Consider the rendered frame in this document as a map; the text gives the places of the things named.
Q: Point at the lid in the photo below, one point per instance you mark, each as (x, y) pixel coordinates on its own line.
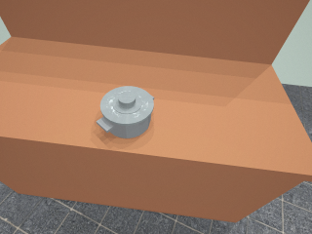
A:
(121, 115)

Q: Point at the table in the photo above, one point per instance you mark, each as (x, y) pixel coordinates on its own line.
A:
(223, 141)

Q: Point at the knob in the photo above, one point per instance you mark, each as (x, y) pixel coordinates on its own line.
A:
(127, 99)

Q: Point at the pot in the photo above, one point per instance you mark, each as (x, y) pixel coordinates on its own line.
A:
(125, 131)

